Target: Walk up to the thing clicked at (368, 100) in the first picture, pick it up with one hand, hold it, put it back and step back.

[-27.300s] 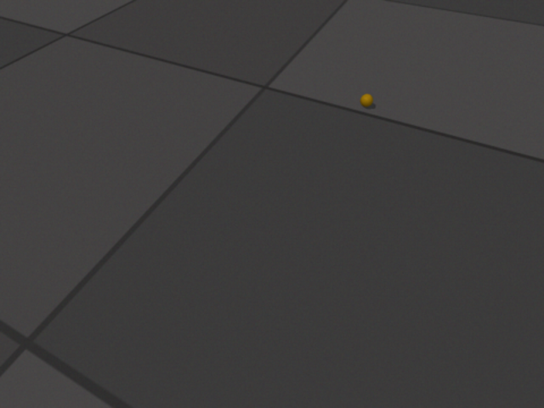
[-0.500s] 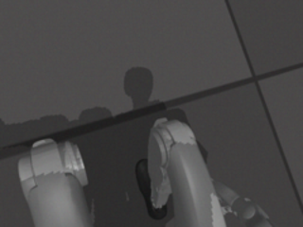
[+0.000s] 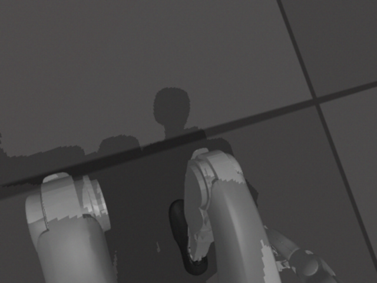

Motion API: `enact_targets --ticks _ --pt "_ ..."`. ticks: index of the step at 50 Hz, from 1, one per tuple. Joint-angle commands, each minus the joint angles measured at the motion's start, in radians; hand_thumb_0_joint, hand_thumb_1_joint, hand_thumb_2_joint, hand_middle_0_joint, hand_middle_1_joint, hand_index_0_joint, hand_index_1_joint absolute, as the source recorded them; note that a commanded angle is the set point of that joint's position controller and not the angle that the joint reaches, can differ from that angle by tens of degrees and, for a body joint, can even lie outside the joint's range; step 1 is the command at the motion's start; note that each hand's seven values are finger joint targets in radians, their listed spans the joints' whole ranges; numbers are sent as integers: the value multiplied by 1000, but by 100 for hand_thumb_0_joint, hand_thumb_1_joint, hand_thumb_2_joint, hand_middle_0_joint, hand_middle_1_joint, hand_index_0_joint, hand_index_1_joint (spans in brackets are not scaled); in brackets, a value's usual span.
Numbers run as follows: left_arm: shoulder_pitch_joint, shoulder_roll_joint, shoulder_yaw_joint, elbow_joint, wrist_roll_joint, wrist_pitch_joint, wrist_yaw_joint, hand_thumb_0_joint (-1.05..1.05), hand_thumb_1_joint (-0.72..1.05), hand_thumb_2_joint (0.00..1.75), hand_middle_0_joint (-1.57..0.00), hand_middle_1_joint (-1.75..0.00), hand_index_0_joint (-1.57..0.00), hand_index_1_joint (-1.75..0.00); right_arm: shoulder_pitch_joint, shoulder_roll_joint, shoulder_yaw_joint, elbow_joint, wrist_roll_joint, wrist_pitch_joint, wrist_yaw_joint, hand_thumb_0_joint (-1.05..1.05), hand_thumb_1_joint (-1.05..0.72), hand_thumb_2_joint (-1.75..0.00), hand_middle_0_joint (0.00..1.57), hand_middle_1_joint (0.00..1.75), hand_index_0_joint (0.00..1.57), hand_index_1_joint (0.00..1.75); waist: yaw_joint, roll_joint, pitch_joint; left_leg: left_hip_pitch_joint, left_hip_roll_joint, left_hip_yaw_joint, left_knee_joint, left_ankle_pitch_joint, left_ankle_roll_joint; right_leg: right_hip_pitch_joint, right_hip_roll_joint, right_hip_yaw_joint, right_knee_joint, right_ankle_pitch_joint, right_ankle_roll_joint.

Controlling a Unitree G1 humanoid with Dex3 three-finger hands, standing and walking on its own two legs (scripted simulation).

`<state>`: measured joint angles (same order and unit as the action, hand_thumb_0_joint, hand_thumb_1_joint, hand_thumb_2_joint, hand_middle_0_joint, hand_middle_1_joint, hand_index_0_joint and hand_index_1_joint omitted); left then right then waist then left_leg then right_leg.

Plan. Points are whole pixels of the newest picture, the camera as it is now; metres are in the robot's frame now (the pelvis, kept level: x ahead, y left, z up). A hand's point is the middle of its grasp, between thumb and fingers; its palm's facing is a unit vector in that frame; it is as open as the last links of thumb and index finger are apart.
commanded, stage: close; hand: left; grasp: from above
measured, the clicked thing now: out of the picture +0.36 +0.41 -0.24
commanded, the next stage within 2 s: go down in 1.28 s
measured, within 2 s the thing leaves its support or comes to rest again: neither
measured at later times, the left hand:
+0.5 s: hand out of the picture +0.35 +0.40 -0.23, palm faces -0.41 -0.19 -0.89, open 10.5 cm
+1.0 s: hand out of the picture +0.34 +0.40 -0.22, palm faces -0.42 -0.21 -0.89, open 11.3 cm
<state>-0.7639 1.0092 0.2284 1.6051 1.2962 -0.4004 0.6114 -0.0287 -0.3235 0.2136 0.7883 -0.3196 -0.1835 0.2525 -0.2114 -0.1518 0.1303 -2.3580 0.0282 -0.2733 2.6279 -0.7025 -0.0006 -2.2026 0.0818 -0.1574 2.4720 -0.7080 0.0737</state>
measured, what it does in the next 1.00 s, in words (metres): stands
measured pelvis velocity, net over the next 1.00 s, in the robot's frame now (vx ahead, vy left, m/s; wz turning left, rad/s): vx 0.00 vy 0.00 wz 0.00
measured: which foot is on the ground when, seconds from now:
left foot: down 0.00-1.00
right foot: down 0.00-1.00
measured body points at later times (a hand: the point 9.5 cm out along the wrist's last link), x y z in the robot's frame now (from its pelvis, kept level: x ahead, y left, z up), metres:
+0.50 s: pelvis +0.00 +0.00 +0.00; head +0.23 +0.15 +0.36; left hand +0.36 +0.40 -0.17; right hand +0.13 -0.26 -0.07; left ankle +0.07 +0.13 -0.25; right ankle +0.11 -0.13 -0.25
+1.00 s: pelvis +0.00 +0.00 +0.00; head +0.23 +0.14 +0.36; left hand +0.36 +0.41 -0.17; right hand +0.13 -0.26 -0.07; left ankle +0.07 +0.13 -0.25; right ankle +0.11 -0.13 -0.25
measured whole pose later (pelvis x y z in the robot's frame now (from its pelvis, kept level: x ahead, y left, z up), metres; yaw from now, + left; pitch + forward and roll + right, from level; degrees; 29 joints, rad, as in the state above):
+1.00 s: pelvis +0.00 +0.00 +0.00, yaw +0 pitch +23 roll -13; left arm -0.76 1.01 0.24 1.61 1.29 -0.40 0.61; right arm -0.03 -0.33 0.21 0.78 -0.32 -0.18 0.25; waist -0.22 -0.15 0.14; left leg -2.35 0.03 -0.27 2.63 -0.70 -0.01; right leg -2.20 0.08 -0.16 2.47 -0.71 0.07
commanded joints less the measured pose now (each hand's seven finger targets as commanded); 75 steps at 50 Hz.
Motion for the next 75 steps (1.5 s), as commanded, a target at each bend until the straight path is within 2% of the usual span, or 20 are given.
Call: enact_targets --ticks 1,6,13,17,22,29,30,36,41,44,47,49,60,61,62,64,66,68,73,75 --pt "-177 297 33 -102 -12 -12 48 0 9 59 -38 -80 -46 -73 118 -319 -90 -6 2 -6 -10 0 -87 -89 20 30 20 30 -19 497 -624 519 15 118 -290 197 0 220 22 -122 -187 227 -84" --pt "-181 284 32 -116 -4 -2 61 0 9 57 -37 -82 -45 -73 112 -315 -94 2 -2 -6 -7 0 -87 -89 20 30 20 30 -10 511 -617 514 15 120 -303 182 -3 206 23 -122 -193 215 -90" --pt "-196 271 -1 -73 -6 10 50 0 8 57 -35 -82 -44 -73 127 -326 -88 -4 2 -17 -2 0 -87 -88 20 30 20 30 -35 463 -587 488 14 114 -285 171 8 200 20 -122 -198 214 -81" --pt "-175 285 13 -74 -13 8 51 0 6 58 -35 -82 -43 -73 119 -321 -85 -6 2 -19 -4 0 -87 -89 20 30 20 30 -14 478 -612 504 14 116 -293 173 4 214 22 -120 -194 210 -85" --pt "-199 289 14 -116 -14 3 43 0 6 59 -36 -82 -44 -74 119 -326 -91 -7 5 -27 0 0 -87 -89 20 30 20 30 -26 504 -623 523 17 116 -285 187 1 216 19 -121 -189 223 -84" --pt "-166 279 22 -95 -27 5 51 0 0 61 -32 -81 -39 -74 119 -321 -90 -3 8 -22 0 0 -87 -88 20 30 20 30 -12 467 -618 487 16 122 -283 189 5 239 24 -110 -208 223 -89" --pt "-177 279 20 -88 -28 7 48 0 0 64 -33 -82 -39 -75 131 -322 -89 -4 5 -23 0 0 -87 -89 20 30 20 30 -26 463 -607 491 14 124 -277 193 7 231 20 -112 -202 232 -84" --pt "-164 302 42 -104 -25 4 45 0 -1 63 -32 -80 -38 -74 124 -321 -88 -14 6 -17 -2 0 -87 -88 20 30 20 30 -10 476 -629 491 16 126 -282 194 6 249 21 -108 -207 234 -87" --pt "-175 296 32 -75 -30 2 34 0 -3 60 -30 -81 -37 -73 131 -324 -89 -16 7 -13 -4 0 -87 -88 20 30 20 30 -27 447 -606 466 14 121 -277 171 10 233 20 -113 -209 216 -85" --pt "-170 282 17 -87 -21 -1 23 0 -3 65 -31 -82 -37 -75 133 -317 -91 -16 12 -12 -8 0 -87 -89 20 30 20 30 -24 460 -601 473 14 127 -280 168 10 238 21 -101 -216 212 -85" --pt "-145 294 44 -94 -30 -6 32 0 -4 67 -31 -81 -36 -75 133 -320 -90 -12 10 -5 -12 0 -87 -89 20 30 20 30 -5 452 -633 484 13 123 -289 191 7 266 24 -105 -219 225 -87" --pt "-173 281 30 -94 -27 -13 32 0 -5 66 -30 -80 -35 -74 140 -319 -85 -12 4 -5 -9 0 -87 -88 20 30 20 30 -26 466 -621 505 14 119 -286 202 7 244 20 -119 -199 236 -81" --pt "-190 271 -4 -90 2 -3 51 0 -8 65 -27 -83 -33 -77 107 -324 -94 -4 0 -15 -8 0 -87 -88 20 30 20 30 -28 501 -592 524 19 113 -297 162 -3 179 21 -124 -186 193 -88" --pt "-183 285 18 -87 -1 -1 61 0 -8 66 -28 -83 -33 -77 112 -322 -90 -4 1 -12 -8 0 -87 -88 20 30 20 30 -19 502 -597 506 15 114 -303 169 -1 196 23 -124 -194 203 -87" --pt "-177 272 -2 -71 10 5 59 0 -7 67 -28 -83 -33 -77 115 -321 -91 -8 -1 -15 -6 0 -87 -88 20 30 20 30 -32 485 -588 505 16 118 -288 163 1 194 23 -120 -193 203 -87" --pt "-176 263 6 -95 -3 11 71 0 -8 67 -28 -82 -33 -77 113 -319 -90 2 -1 -15 -6 0 -87 -88 20 30 20 30 -17 490 -617 514 14 121 -292 184 1 211 24 -117 -199 219 -85" --pt "-184 264 -3 -87 -4 15 69 0 -7 66 -27 -84 -33 -77 112 -322 -88 -5 -1 -26 -2 0 -87 -88 20 30 20 30 -28 493 -596 504 15 121 -287 174 2 205 20 -118 -193 216 -85" --pt "-194 272 5 -88 0 23 69 0 -10 66 -26 -82 -32 -76 126 -324 -91 -5 2 -25 -1 0 -87 -88 20 30 20 30 -31 485 -607 499 14 121 -286 171 5 208 22 -116 -200 216 -85" --pt "-210 276 8 -119 -13 34 55 0 -36 84 -6 -104 -11 -99 129 -324 -97 -7 12 -42 5 0 -88 -88 20 30 20 30 -25 512 -613 527 16 112 -295 167 1 189 13 -120 -184 213 -83" --pt "-216 302 37 -186 -23 34 49 0 -41 88 -5 -105 -9 -101 130 -322 -106 -13 21 -40 6 0 -88 -89 20 30 20 30 -2 544 -667 538 14 121 -303 185 1 213 16 -113 -196 225 -86"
